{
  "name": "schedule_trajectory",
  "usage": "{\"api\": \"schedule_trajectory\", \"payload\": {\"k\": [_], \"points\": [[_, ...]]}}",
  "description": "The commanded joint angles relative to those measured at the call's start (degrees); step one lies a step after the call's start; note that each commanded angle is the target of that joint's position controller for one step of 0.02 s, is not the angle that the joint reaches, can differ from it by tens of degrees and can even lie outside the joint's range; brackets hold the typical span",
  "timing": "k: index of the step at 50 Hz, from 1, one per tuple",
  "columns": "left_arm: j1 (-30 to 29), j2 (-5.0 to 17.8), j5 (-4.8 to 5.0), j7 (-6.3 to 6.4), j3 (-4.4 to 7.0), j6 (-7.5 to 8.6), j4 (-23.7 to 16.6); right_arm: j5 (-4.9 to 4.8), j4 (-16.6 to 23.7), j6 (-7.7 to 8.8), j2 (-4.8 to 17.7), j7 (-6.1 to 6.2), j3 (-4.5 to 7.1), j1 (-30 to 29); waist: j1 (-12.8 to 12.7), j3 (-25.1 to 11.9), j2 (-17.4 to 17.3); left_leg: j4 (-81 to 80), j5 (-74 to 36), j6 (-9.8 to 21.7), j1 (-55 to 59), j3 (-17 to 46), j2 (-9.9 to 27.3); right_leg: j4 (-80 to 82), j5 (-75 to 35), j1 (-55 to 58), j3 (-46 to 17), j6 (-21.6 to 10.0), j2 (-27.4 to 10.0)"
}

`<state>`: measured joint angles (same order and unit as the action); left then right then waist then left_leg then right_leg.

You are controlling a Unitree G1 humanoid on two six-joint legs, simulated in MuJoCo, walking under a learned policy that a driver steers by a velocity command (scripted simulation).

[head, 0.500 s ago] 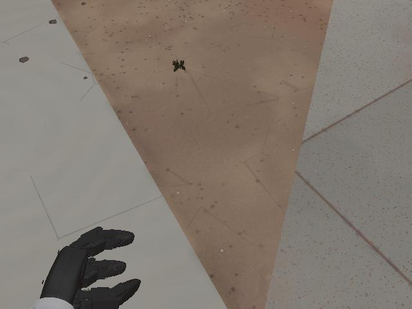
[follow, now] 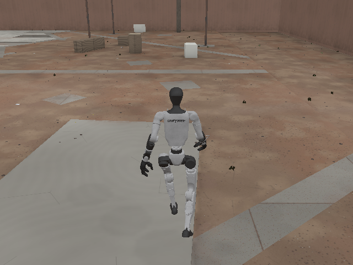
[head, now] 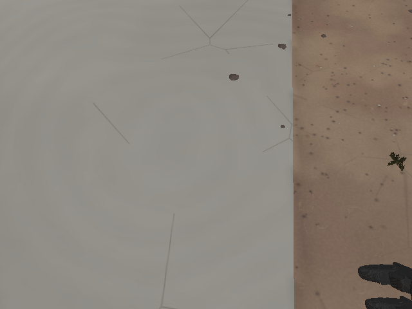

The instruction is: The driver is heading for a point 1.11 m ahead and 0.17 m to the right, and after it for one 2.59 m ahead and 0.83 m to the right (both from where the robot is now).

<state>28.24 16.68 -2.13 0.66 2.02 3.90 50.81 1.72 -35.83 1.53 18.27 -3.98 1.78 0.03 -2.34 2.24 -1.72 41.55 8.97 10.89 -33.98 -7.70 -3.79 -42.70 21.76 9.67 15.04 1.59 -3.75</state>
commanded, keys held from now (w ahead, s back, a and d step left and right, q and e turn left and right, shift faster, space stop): w+shift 0.14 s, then w+e+shift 0.56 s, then w+shift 0.22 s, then shift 0.08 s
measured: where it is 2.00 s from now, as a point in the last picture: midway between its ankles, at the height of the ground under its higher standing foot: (278, 120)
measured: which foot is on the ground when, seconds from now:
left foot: down 0.00-0.46, up 0.48-0.88, down 0.90-1.00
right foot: up 0.00-0.44, down 0.46-0.90, up 0.92-1.00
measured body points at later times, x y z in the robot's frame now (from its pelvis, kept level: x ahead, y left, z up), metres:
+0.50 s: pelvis +0.48 -0.05 +0.01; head +0.51 -0.05 +0.46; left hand +0.65 +0.21 -0.09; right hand +0.48 -0.34 -0.11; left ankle +0.20 +0.04 -0.59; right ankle +0.60 -0.09 -0.69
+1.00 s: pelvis +0.96 -0.10 +0.03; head +0.99 -0.12 +0.48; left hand +1.10 +0.16 -0.09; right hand +1.02 -0.40 -0.06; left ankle +1.06 -0.01 -0.69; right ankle +0.74 -0.12 -0.57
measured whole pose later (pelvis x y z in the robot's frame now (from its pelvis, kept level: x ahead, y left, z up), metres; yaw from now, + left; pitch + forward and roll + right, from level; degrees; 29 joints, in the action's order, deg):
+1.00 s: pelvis +0.96 -0.10 +0.03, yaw -22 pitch +2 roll +2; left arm 20.1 18.6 -0.8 0.0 2.8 4.0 49.3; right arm 3.0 -39.8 5.2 16.3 0.2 0.9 9.2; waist -1.6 1.6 1.5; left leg 33.4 11.5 1.0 -24.2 -2.7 -1.4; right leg -72.0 19.3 -14.8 -5.4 -4.8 5.3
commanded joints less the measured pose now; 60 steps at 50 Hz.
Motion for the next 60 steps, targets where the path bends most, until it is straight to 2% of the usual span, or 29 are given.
{"api": "schedule_trajectory", "payload": {"k": [1,2,3,4,6,10,16,19,21,22,23,24,25,27,30,34,37,40,42,44,45,46,47,49,51,54,55,57,60], "points": [[-3.56,6.61,1.04,-0.51,0.39,1.54,-14.26,0.35,-3.21,-1.78,18.59,2.88,5.98,23.28,7.75,-23.53,-13.94,-16.11,9.22,15.74,64.55,49.72,20.36,-52.12,6.62,-55.60,-14.56,-1.44,5.32],[-10.17,9.89,0.62,-0.45,0.62,2.52,-13.80,-0.16,-2.75,-1.90,14.62,3.66,5.66,23.83,10.58,-19.15,-1.39,-24.13,14.48,12.75,58.74,50.95,19.73,-47.32,-1.73,-58.02,-18.33,-1.80,2.00],[-10.47,9.42,1.12,-0.55,0.37,2.81,-13.41,-0.24,-4.22,-1.25,12.44,4.17,5.08,21.40,6.88,-8.89,2.41,-26.27,12.92,10.49,47.28,46.05,19.04,-40.48,-5.38,-56.60,-17.86,-2.17,-0.58],[-11.99,7.78,0.39,-0.57,-0.23,2.36,-13.32,-0.10,-5.34,-0.34,10.66,4.27,4.52,20.01,4.35,-4.70,5.25,-26.84,8.45,9.26,37.28,41.51,16.80,-36.74,-4.40,-52.31,-17.35,-2.04,-2.45],[-9.82,6.05,-0.99,-1.07,-0.76,0.15,-12.06,-0.14,-5.81,1.65,7.21,4.45,3.01,18.56,0.62,-2.11,6.86,-28.33,3.39,8.47,24.07,33.94,13.43,-30.73,-1.69,-44.34,-18.11,-1.42,-4.35],[-19.47,2.83,0.08,-2.27,-1.74,-1.25,-15.01,-0.90,-8.14,4.37,5.93,3.31,2.57,20.55,1.77,4.67,4.64,-36.47,-1.08,6.45,18.41,21.76,9.77,-14.09,-11.33,-48.07,-15.79,-1.40,-6.84],[-28.18,2.38,2.16,-4.45,-1.60,-0.26,-15.81,-1.43,-10.84,6.81,6.36,3.10,2.26,24.50,5.58,6.33,3.65,-44.09,-23.91,-2.65,30.23,5.89,9.93,8.10,-36.12,-41.62,-10.93,-7.62,-0.03],[-25.96,4.79,1.15,-4.48,-0.57,-0.38,-14.35,-0.18,-11.42,5.93,8.77,4.70,2.34,25.62,3.72,0.40,-1.39,-33.53,-59.50,-6.77,42.36,1.31,11.56,9.29,-28.59,-37.63,-5.68,-9.36,7.26],[-14.79,7.63,0.89,-4.00,0.62,-0.87,-11.19,1.44,-11.09,4.07,10.59,6.24,2.75,24.26,-2.38,-6.04,-5.60,-14.35,-77.37,-8.61,44.90,-0.22,13.80,7.84,-19.20,-28.10,-4.27,-11.28,11.59],[-2.70,9.72,1.07,-3.51,1.83,-1.07,-7.40,2.09,-10.13,3.08,11.44,6.69,2.99,21.31,-8.10,-10.83,-5.83,2.06,-76.92,-9.02,40.94,-0.65,13.94,8.15,-14.77,-17.53,-5.76,-12.97,11.99],[8.11,12.43,0.86,-2.65,3.51,-1.52,-4.96,2.02,-8.95,2.96,11.38,6.81,2.92,17.83,-14.13,-13.83,-3.60,24.75,-59.48,-8.49,28.87,-1.54,10.61,9.10,-7.86,-4.47,-13.42,-16.30,7.44],[4.21,19.01,0.59,-2.21,5.61,-2.65,-5.28,-0.52,-5.02,4.33,2.21,5.08,0.97,22.30,-4.51,-17.74,21.00,52.78,12.81,-13.73,-4.33,2.24,-2.51,12.66,-3.89,17.68,-47.80,-28.07,-9.63],[0.86,17.01,1.65,-2.60,5.81,-2.65,-7.71,-0.11,-2.96,5.55,5.21,5.20,0.18,18.48,-6.83,-23.58,7.96,56.68,15.39,-12.13,-13.18,12.94,-1.91,22.53,-3.14,19.78,-64.15,-31.37,-12.62],[-1.28,10.91,1.66,-1.76,4.50,-2.08,-5.76,0.14,-0.64,6.96,4.95,4.77,-1.04,11.56,-2.52,-8.01,-4.40,42.69,8.15,-10.07,-11.83,14.86,5.27,27.58,-6.56,0.98,-52.88,-24.78,-9.50],[-4.74,8.14,1.55,-1.19,3.04,-0.59,-5.53,2.87,0.51,3.29,3.51,4.07,-1.98,11.73,4.09,0.37,-2.78,31.92,11.22,-11.55,-4.58,12.90,8.59,30.66,-10.38,-19.76,-41.75,-20.97,-1.34],[-5.23,9.93,1.92,-1.52,3.69,0.88,-6.58,1.97,6.28,2.16,2.02,2.88,-3.32,-0.21,2.29,5.47,1.08,10.43,-1.05,-13.91,0.24,7.90,9.23,36.50,-16.10,-32.98,-36.67,-19.55,3.46],[-1.59,9.83,3.23,-1.97,3.99,1.33,-5.20,0.94,6.85,2.59,0.42,2.33,-3.82,-4.33,-1.78,2.70,3.18,-2.64,-16.79,-12.83,7.05,5.49,6.86,35.76,-30.33,-28.59,-33.80,-15.58,4.29],[1.90,9.60,3.00,-1.45,3.76,1.47,-3.33,0.68,7.30,3.18,0.68,2.55,-3.59,-6.74,-4.32,1.55,5.31,-9.72,-18.64,-10.36,7.34,5.34,5.75,32.50,-41.92,-17.02,-33.27,-13.56,1.48],[1.86,11.25,2.34,-0.62,3.96,1.47,-2.27,1.15,6.31,3.60,3.57,3.36,-2.21,-3.22,-2.02,-1.86,5.51,-13.20,-12.02,-8.40,12.70,4.84,2.70,24.67,-57.67,-9.39,-32.71,-11.68,-0.12],[-2.01,14.46,0.73,-0.35,4.43,1.33,-2.67,0.36,0.89,3.82,8.43,4.76,0.33,16.31,8.70,-12.43,5.83,-11.43,-3.01,-5.82,32.44,6.62,3.45,2.36,-60.52,-11.99,-30.52,-9.84,0.18],[-4.22,10.42,0.00,-0.20,3.33,1.86,-4.11,1.30,-1.44,3.70,11.95,6.03,1.95,29.75,14.48,-20.08,2.14,-8.04,13.46,-4.12,46.59,16.18,13.05,-16.06,-46.76,-21.41,-27.21,-9.89,2.36],[3.96,2.43,3.64,-0.91,1.28,2.12,-6.72,1.99,-2.79,3.62,16.80,5.43,3.63,29.72,7.69,-31.02,-23.07,-18.12,25.74,6.04,63.99,53.43,29.52,-39.92,0.49,-42.06,-21.92,-5.84,12.56],[-0.27,6.25,2.26,-0.24,0.96,1.66,-5.08,1.58,-1.74,3.18,11.34,4.58,3.23,25.37,8.79,-24.38,-10.40,-22.50,22.22,6.44,59.66,57.51,27.63,-42.17,0.86,-51.88,-22.90,-6.64,9.12],[-12.39,6.55,0.94,-0.61,1.03,1.38,-7.20,1.29,-3.95,4.10,4.09,4.13,1.67,20.74,7.88,-7.71,3.35,-20.42,-15.52,4.57,41.18,36.58,23.31,-35.38,-3.08,-50.45,-22.35,-5.56,5.26],[-13.77,4.03,-0.10,-1.29,0.54,0.35,-8.48,0.39,-7.64,5.08,1.51,4.09,0.76,23.27,5.26,-4.30,0.92,-20.57,-36.05,2.32,33.82,26.14,19.94,-28.56,-0.02,-48.00,-22.77,-4.35,4.35],[-13.51,1.89,-0.63,-2.21,-0.14,-0.79,-9.84,-1.12,-9.36,5.74,2.57,3.62,0.68,19.89,1.05,-3.01,-3.23,-24.23,-44.75,0.09,25.87,16.82,16.50,-11.76,-1.68,-41.68,-20.24,-2.68,5.43],[-14.37,0.50,-0.27,-2.66,-0.94,-0.88,-10.81,-1.15,-9.16,5.45,4.18,3.56,1.04,16.31,-0.64,-2.97,-5.18,-25.10,-44.40,-1.14,21.33,11.68,13.74,-2.80,-5.93,-36.26,-17.49,-2.48,5.70],[-17.64,-0.19,1.21,-3.54,-1.65,-0.63,-11.20,-1.47,-9.77,5.27,4.19,3.05,1.38,16.71,0.87,-4.38,-6.71,-25.53,-33.36,-3.75,15.29,6.00,8.13,8.60,-25.41,-24.95,-12.94,-2.27,8.50],[-15.13,2.13,0.52,-3.43,-1.12,-0.80,-9.22,-1.89,-10.98,5.04,5.12,3.22,1.79,17.32,-1.32,-4.58,-3.66,-21.36,-27.11,-5.01,14.58,7.86,10.74,11.33,-34.70,-16.69,-15.45,-4.31,6.77]]}}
